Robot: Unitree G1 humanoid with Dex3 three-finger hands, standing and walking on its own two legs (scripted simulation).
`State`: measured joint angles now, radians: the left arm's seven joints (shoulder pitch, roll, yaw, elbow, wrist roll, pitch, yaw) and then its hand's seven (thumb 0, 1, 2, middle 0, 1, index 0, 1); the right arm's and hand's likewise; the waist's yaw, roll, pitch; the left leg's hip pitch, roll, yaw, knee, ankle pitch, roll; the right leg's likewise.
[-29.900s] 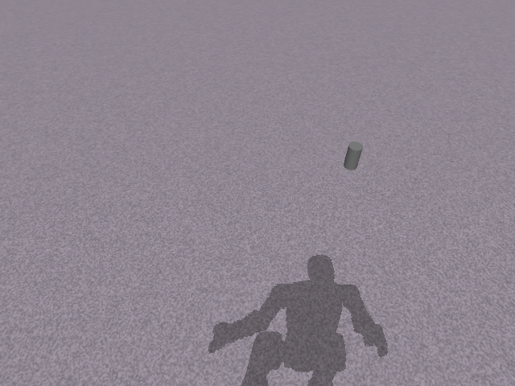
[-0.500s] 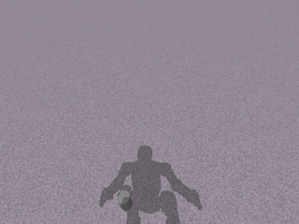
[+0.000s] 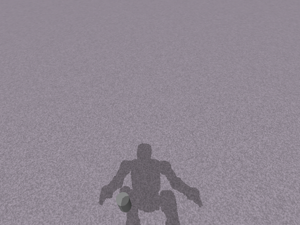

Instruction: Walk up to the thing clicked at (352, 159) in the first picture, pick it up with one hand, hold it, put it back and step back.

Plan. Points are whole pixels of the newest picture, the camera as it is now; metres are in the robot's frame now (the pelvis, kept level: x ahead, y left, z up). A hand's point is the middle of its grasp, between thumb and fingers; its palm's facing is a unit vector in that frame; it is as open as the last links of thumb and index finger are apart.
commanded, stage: stand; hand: left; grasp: from the side
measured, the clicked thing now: (124, 202) +0.37 +0.20 -0.71
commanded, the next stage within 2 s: step back in 0.24 s
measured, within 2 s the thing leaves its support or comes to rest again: neither
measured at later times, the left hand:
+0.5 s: hand out of the picture +0.08 +0.29 -0.17, palm faces -0.01 -0.93 -0.37, open 7.4 cm
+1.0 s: hand out of the picture +0.01 +0.29 -0.17, palm faces -0.08 -0.92 -0.39, open 7.4 cm
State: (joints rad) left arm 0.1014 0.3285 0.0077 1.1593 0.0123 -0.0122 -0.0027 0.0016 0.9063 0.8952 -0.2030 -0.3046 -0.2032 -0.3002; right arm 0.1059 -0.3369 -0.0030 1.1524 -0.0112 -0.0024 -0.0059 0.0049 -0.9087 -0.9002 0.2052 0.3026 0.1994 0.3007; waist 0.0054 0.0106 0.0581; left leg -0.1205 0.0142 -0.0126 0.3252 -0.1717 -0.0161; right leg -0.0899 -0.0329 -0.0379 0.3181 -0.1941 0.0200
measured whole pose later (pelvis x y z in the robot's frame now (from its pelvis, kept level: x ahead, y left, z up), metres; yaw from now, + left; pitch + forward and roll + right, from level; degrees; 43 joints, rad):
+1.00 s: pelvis -0.10 +0.04 -0.03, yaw -2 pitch -3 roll -1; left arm 0.13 0.34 0.06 0.89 0.02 0.03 0.01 0.00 0.91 0.90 -0.20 -0.30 -0.20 -0.30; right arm 0.10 -0.37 -0.05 0.88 0.01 0.06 -0.02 0.01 -0.91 -0.90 0.21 0.30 0.20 0.30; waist -0.03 0.07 0.20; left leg -0.37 -0.01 0.00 0.76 -0.36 0.04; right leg -0.25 0.06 0.03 0.65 -0.36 -0.02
